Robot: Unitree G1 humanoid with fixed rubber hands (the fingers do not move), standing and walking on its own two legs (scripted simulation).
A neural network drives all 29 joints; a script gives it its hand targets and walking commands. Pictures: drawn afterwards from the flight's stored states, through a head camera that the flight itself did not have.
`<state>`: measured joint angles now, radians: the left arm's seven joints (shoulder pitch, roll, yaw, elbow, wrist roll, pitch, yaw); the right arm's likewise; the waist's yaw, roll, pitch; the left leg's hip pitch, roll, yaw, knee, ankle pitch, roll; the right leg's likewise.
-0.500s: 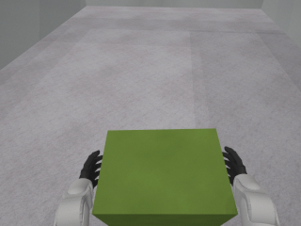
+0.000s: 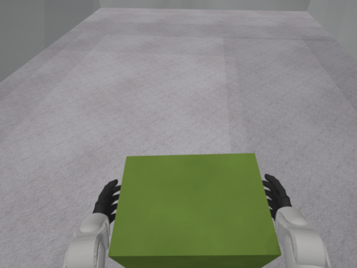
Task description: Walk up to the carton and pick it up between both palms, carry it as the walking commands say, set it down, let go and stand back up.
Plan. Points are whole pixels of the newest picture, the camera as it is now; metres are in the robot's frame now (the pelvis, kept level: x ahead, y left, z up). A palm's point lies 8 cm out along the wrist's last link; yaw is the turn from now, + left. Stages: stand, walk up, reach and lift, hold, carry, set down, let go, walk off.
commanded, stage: carry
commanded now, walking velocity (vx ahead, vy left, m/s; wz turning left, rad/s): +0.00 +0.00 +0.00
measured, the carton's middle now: (191, 220) +0.27 +0.00 -0.04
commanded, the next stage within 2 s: none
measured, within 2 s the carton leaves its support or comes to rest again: neither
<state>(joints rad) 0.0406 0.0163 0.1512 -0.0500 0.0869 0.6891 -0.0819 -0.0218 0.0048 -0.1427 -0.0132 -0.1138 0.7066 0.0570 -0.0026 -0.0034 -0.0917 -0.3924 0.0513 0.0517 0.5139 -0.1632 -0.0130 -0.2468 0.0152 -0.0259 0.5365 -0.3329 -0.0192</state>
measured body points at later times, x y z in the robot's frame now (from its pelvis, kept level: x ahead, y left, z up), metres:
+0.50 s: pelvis +0.00 +0.00 +0.00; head -0.01 +0.00 +0.45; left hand +0.26 +0.20 +0.02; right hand +0.27 -0.19 +0.03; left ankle +0.06 +0.13 -0.73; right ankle -0.03 -0.11 -0.73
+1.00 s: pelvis +0.00 +0.00 +0.00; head -0.02 +0.00 +0.45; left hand +0.25 +0.20 +0.02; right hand +0.27 -0.19 +0.03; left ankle +0.06 +0.13 -0.73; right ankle -0.03 -0.11 -0.73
